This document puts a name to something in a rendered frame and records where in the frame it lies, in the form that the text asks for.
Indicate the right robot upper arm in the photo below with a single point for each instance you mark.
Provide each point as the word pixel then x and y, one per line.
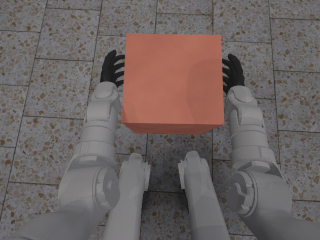
pixel 263 202

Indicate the left robot forearm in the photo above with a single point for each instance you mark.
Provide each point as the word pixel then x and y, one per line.
pixel 99 128

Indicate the right robot forearm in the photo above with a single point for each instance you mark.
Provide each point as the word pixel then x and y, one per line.
pixel 250 149

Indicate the left robot shin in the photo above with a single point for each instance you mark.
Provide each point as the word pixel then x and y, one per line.
pixel 126 162

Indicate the left robot upper arm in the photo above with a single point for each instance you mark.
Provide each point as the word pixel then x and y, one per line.
pixel 85 196

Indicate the carton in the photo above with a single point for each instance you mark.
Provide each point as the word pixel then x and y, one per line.
pixel 173 83

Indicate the left robot hand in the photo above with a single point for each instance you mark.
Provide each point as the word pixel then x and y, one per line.
pixel 108 68

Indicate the robot right thigh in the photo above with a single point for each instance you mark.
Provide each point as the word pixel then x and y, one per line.
pixel 205 215

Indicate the right robot hand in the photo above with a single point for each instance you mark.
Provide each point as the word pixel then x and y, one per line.
pixel 235 73

